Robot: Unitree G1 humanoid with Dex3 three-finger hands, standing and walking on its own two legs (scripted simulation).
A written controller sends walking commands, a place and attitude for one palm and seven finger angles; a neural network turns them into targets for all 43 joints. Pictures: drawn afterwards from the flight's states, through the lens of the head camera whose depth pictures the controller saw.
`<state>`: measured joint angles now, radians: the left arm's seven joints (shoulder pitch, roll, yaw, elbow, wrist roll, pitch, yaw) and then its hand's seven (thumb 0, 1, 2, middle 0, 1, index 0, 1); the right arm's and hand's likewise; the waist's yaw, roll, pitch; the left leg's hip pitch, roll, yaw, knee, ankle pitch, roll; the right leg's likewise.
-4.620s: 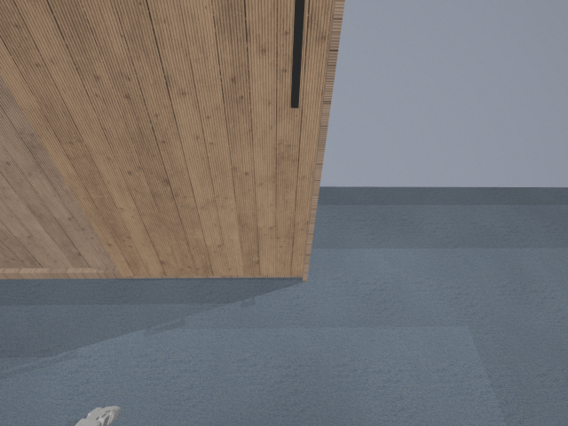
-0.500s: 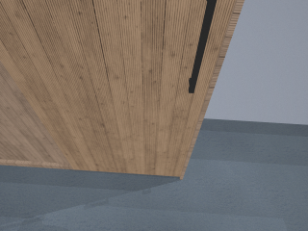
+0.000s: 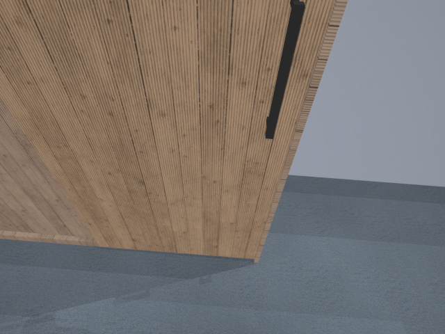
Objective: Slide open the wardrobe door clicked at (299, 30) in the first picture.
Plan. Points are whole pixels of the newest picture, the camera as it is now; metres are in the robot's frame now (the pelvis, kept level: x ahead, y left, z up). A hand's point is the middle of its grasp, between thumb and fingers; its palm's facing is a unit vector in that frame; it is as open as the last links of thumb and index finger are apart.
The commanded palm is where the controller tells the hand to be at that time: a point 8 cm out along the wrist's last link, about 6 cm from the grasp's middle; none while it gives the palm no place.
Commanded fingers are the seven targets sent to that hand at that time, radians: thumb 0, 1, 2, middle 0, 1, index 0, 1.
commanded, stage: look again from close up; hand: right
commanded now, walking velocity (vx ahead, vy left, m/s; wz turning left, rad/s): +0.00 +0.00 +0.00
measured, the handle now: (280, 77) +0.54 -0.07 +0.21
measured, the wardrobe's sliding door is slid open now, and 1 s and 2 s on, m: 0.00 0.00 0.00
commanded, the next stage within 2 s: shuffle to correct the standing spot in 0.14 s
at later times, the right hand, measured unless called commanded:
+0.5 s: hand out of the picture +0.00 -0.16 -0.18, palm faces +0.03 +0.98 -0.18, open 7.4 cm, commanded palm none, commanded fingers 0.00 -0.90 -0.90 0.20 0.30 0.20 0.30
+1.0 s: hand out of the picture +0.10 -0.15 -0.18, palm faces +0.09 +0.97 -0.24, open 7.4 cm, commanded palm none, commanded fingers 0.00 -0.90 -0.90 0.20 0.30 0.20 0.30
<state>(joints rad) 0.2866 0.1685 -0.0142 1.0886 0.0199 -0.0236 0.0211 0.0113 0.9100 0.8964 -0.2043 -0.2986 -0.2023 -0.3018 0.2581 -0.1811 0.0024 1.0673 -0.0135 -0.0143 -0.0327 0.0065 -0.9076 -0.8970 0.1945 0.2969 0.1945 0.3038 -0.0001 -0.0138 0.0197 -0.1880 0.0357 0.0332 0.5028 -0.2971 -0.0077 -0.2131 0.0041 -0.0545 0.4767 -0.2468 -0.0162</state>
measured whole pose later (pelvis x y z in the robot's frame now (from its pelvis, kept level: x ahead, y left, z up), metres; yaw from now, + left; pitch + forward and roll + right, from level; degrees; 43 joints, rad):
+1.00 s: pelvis +0.07 +0.04 -0.01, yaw -2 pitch +0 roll -1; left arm 0.24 0.14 0.04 1.08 0.01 0.03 0.05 0.01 0.92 0.90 -0.21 -0.30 -0.20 -0.30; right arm 0.23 -0.16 -0.04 1.01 -0.03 -0.02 -0.05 0.01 -0.92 -0.90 0.20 0.30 0.20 0.30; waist -0.01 0.00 0.07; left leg -0.26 0.03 0.12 0.60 -0.35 0.05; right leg -0.31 -0.03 -0.05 0.84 -0.53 0.01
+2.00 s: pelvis +0.05 +0.01 +0.00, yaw -1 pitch -1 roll -1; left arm 0.34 0.14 -0.02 1.09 0.02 -0.02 0.02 0.02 0.91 0.90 -0.20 -0.30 -0.20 -0.30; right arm 0.28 -0.14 0.01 1.08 -0.01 -0.03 -0.04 0.01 -0.92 -0.90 0.20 0.30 0.20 0.30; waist 0.01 -0.04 0.00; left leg -0.22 0.05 0.08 0.51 -0.27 0.01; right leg -0.21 0.02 -0.11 0.46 -0.24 -0.04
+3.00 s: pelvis +0.06 +0.04 +0.01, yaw -2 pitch -1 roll -1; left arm 0.27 0.15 -0.01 1.14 0.02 -0.02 0.03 0.01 0.91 0.90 -0.20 -0.30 -0.20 -0.30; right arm 0.28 -0.16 0.01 1.11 -0.01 -0.02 -0.03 0.01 -0.91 -0.90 0.20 0.30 0.20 0.30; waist -0.01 0.00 0.04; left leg -0.16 0.01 0.10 0.43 -0.25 0.04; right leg -0.16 -0.01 -0.08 0.40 -0.22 0.00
